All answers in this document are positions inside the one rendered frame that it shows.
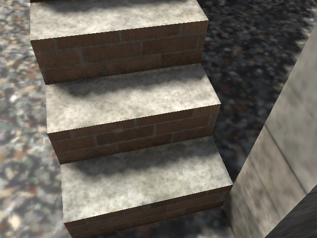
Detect stairs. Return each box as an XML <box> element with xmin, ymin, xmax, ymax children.
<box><xmin>30</xmin><ymin>0</ymin><xmax>234</xmax><ymax>238</ymax></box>

